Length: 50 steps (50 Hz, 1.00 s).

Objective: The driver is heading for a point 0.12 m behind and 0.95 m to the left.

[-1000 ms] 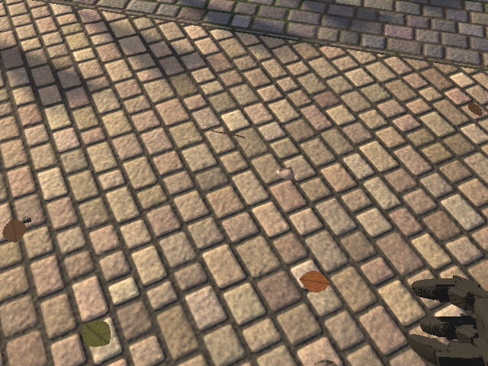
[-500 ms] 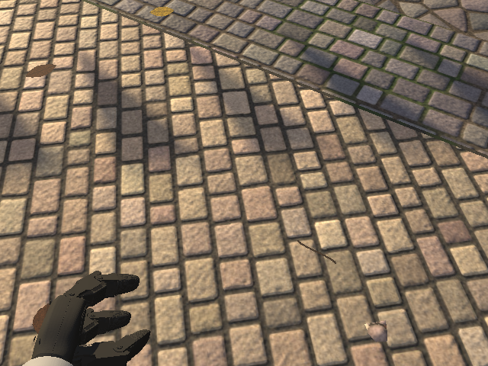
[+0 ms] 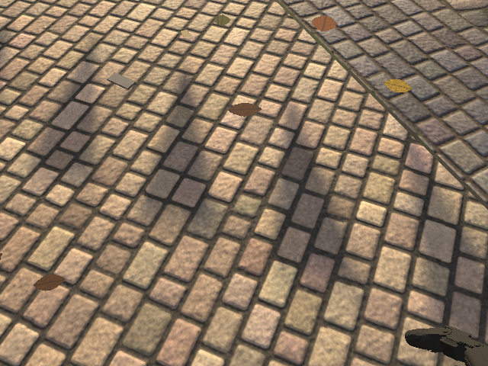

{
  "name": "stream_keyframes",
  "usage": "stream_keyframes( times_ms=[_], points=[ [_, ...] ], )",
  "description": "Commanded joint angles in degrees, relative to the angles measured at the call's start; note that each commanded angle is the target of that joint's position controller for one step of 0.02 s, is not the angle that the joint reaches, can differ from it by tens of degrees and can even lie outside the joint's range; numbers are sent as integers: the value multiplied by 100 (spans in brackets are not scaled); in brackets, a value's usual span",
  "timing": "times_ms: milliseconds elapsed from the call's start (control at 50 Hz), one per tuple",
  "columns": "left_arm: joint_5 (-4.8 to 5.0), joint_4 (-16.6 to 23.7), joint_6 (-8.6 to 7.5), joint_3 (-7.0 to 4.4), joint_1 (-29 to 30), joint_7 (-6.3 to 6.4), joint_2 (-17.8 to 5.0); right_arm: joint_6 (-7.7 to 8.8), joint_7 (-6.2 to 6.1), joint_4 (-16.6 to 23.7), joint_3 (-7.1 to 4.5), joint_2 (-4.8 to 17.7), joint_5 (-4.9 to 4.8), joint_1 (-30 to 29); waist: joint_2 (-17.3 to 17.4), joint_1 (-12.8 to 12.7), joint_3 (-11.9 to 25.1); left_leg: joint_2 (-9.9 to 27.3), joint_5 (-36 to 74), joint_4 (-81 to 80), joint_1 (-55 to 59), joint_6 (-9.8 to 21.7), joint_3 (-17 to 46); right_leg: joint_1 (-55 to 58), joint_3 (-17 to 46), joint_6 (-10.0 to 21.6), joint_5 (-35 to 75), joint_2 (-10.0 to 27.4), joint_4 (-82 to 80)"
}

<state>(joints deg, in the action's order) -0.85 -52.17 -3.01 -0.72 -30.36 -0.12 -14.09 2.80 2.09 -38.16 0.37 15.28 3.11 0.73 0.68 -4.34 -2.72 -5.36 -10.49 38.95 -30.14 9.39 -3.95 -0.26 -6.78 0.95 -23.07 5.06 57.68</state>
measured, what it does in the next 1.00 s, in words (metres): walks ahead, turning left: right foot, then left foot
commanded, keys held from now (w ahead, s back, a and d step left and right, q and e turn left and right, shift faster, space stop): w+shift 0.08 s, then shift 0.06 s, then q+shift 0.44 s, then w+q+shift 0.12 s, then q+shift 0.30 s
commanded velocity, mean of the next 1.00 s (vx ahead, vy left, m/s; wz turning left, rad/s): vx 0.41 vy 0.00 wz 0.68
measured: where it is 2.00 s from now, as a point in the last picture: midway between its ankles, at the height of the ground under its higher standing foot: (196, 298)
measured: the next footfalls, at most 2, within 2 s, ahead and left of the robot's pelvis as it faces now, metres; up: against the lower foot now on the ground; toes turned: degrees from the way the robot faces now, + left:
right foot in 0.34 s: +0.54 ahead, -0.10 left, +0.00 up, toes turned +4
left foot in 0.80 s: +0.47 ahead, +0.14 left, +0.00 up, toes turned +35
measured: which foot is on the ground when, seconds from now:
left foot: down 0.00-0.32, up 0.34-0.78, down 0.80-1.00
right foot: up 0.00-0.32, down 0.34-0.80, up 0.82-1.00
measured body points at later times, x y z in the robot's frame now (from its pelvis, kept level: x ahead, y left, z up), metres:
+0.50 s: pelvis +0.38 -0.03 +0.02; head +0.43 -0.02 +0.47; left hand +0.47 +0.25 -0.09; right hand +0.51 -0.30 -0.11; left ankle +0.28 +0.06 -0.60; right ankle +0.50 -0.10 -0.71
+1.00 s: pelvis +0.49 +0.08 +0.03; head +0.51 +0.13 +0.48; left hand +0.45 +0.39 -0.08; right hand +0.75 -0.09 -0.06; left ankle +0.43 +0.11 -0.71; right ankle +0.61 -0.03 -0.63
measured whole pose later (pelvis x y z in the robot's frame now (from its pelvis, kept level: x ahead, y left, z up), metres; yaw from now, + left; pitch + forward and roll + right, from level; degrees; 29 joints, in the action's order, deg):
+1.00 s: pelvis +0.49 +0.08 +0.03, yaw +41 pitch +1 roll -1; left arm -1.3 -36.9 2.2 -2.9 -8.2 -0.3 -18.6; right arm -1.7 0.0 -40.0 -4.2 17.4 0.2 16.5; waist -3.2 1.4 -3.6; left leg -5.8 -15.1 26.3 -11.9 5.7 3.8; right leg -32.5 -1.1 -5.3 -22.9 5.1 61.3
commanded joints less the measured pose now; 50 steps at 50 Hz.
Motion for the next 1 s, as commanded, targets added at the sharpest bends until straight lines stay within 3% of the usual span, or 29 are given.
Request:
stream_keyframes(
  times_ms=[20, 40, 60, 80, 120, 180, 220, 260, 300, 320, 340, 360, 380, 400, 420, 440, 480, 520, 580, 640, 700, 740, 780, 800, 820, 840, 880, 920, 1000],
  points=[
    [149, 1188, -236, -201, 1076, 11, -1001, 1, -257, -543, -610, 1477, -119, 2248, 102, 1113, 1254, 2173, -573, -2059, 4982, 983, 3790, -4714, 928, 306, 379, -102, 2710],
    [95, 1125, -230, -153, 1101, -7, -880, 84, -257, -655, -558, 1199, -134, 2097, -234, 832, 578, 1952, -37, -2240, 3960, 834, 3208, -4462, 913, 270, 468, 89, 2170],
    [-6, 1081, -153, -135, 1090, -37, -797, 160, -272, -687, -499, 991, -123, 1879, -340, 550, 326, 1690, 229, -2357, 3225, 694, 2774, -4078, 972, 218, 461, 229, 1805],
    [-93, 974, -47, -110, 834, -98, -688, 199, -294, -725, -409, 738, -142, 1748, -273, 292, 229, 1495, 233, -2579, 2690, 595, 2398, -3717, 989, 149, 491, 312, 1541],
    [-163, 1047, 64, -95, 1024, -167, -552, 305, -274, -867, -313, 502, -271, 1793, -47, 116, -156, 1440, 2234, -2762, 2104, 629, 1938, -3547, 836, -67, 265, 374, 892],
    [-172, 1432, -9, 7, 1981, -215, -346, 379, -194, -1031, -314, 589, -339, 1715, -26, 111, -518, 716, 4221, -2832, 1249, 383, 881, -2913, 310, -181, 1533, 108, -927],
    [-101, 1459, -83, 64, 2166, -213, -243, 396, -161, -1218, -366, 707, -392, 2050, 186, 323, -229, 545, 4320, -2707, 1205, 230, 842, -1977, 91, -129, 2958, -347, -1977],
    [-80, 1463, -54, -2, 2176, -114, -492, 368, -180, -1302, -455, 977, -426, 2189, 232, 375, 34, 672, 4355, -2339, 1661, 42, 1140, -1541, 214, 4, 3404, -623, -2429],
    [-135, 1269, -48, -145, 1487, 35, -911, 294, -246, -1271, -537, 1200, -384, 2118, 266, 62, 456, 663, 4752, -1168, 2020, -259, 1445, -679, 417, 126, 3144, -819, -2663],
    [-183, 1085, -91, -217, 801, 97, -1079, 255, -270, -1183, -562, 1278, -417, 1851, 221, -376, 701, 501, 4303, -28, 1875, -433, 1458, 49, 617, 198, 3625, -544, -3034],
    [-258, 965, -163, -317, 231, 138, -1483, 226, -313, -1019, -522, 1005, -460, 1859, -149, -536, 1119, 53, 2356, 1571, 1399, -623, 1255, 916, 1106, 281, 5860, 345, -2883],
    [-393, 1142, -179, -322, 185, 58, -1711, 122, -420, -900, -414, 260, -661, 2948, -1435, 49, 2326, -653, -3144, 4171, 388, -777, 834, 2196, 2636, 1050, 9621, 2660, -2028],
    [-133, 1295, -60, -286, 239, -7, -1412, 25, -499, -964, -502, 729, -446, 3241, -940, 107, 3170, -389, -2824, 4756, 283, -735, 1263, 2270, 2969, 1247, 9902, 2703, -1989],
    [-78, 1482, 18, -279, 973, 51, -1219, -47, -521, -875, -537, 840, -426, 2932, -1069, 182, 2869, -126, -2185, 4821, -92, -848, 1112, 1707, 2696, 1400, 7857, 2595, -2529],
    [-55, 1586, 83, -184, 1508, 112, -797, -156, -480, -817, -543, 899, -282, 2471, -829, 221, 2073, 195, -1737, 4439, -334, -916, 799, 811, 2235, 1284, 5930, 2118, -3029],
    [-62, 1556, 111, -96, 1699, 186, -570, -260, -373, -758, -567, 859, -216, 2152, -831, 270, 1343, 373, -1602, 4181, -387, -998, 769, 116, 1751, 1160, 5147, 1749, -3345],
    [-41, 1417, 121, -100, 1669, 228, -636, -480, -215, -666, -561, 588, -160, 2084, -739, 440, 645, 494, -1527, 3721, 63, -1076, 664, -1039, 988, 1065, 4901, 1560, -3765],
    [-72, 1347, 87, -180, 1733, 193, -792, -595, -164, -454, -503, 309, -184, 1950, -751, 599, 631, 562, -1338, 3180, 110, -1060, 546, -1302, 609, 1097, 4704, 1595, -3895],
    [-81, 1401, 66, -228, 2062, 135, -800, -649, -59, -154, -462, 246, -203, 1610, -882, 732, 731, 787, -453, 1953, 407, -919, 381, -1493, -3, 918, 4142, 1523, -3874],
    [-111, 1517, 102, -359, 2195, 42, -1081, -711, 140, 175, -505, 515, -218, 1038, -1151, 650, 780, 851, -245, 1197, 989, -693, 30, -1983, -95, 596, 80, 1607, -4405],
    [-118, 1571, 217, -502, 2078, 67, -1426, -705, 290, 445, -579, 778, -193, 506, -1032, 503, 421, 843, -1009, 763, 846, -575, -301, -1766, 97, 383, -1868, 1909, -4859],
    [-97, 1524, 285, -537, 1861, 14, -1454, -651, 294, 492, -568, 662, -201, 264, -598, 326, 104, 765, -1290, 194, 847, -504, -463, -1297, -215, 280, -1305, 1968, -4457],
    [17, 1429, 399, -550, 1657, -80, -1379, -552, 192, 233, -608, 573, -140, 892, -103, 542, 203, 408, -1156, -821, 1747, -359, -482, -1241, -880, 22, -256, 1633, -2939],
    [50, 1490, 445, -490, 1635, -137, -1165, -474, 36, -76, -753, 969, -72, 1852, 1096, 951, 309, 897, -1405, -1881, 2560, -42, 925, -2018, -1303, -272, 77, 1112, -724],
    [-24, 2055, 438, -336, 1868, -184, -673, -466, -102, 58, -895, 1806, -219, 2013, 2303, 743, 51, 2218, -600, -2319, 3337, 762, 3889, -4518, -898, -720, -1987, -26, 883],
    [-273, 2137, 463, -360, 2237, -150, -944, -408, -171, 151, -936, 1781, -333, 2221, 1230, 1045, 177, 2537, 627, -2415, 3329, 1158, 4144, -5004, 255, -762, -1872, 15, 1205],
    [6, 2023, 376, -377, 2265, -77, -982, -379, -270, 120, -822, 1410, -271, 1805, 756, 664, -41, 1939, 1931, -2063, 3023, 870, 2811, -4558, 584, -695, -618, 263, 818],
    [-72, 1877, 383, -415, 2112, -4, -1114, -374, -308, 295, -745, 1219, -300, 1193, 590, 404, 214, 1453, 3378, -1842, 2776, 592, 2161, -3950, 575, -670, -18, 181, 653],
    [-17, 1855, 530, -331, 2191, 35, -906, -348, -233, 187, -764, 1319, -291, 1527, 82, 445, 631, 1283, 4068, -1581, 2866, 577, 2172, -3722, 637, -599, 192, -148, 180]
  ],
)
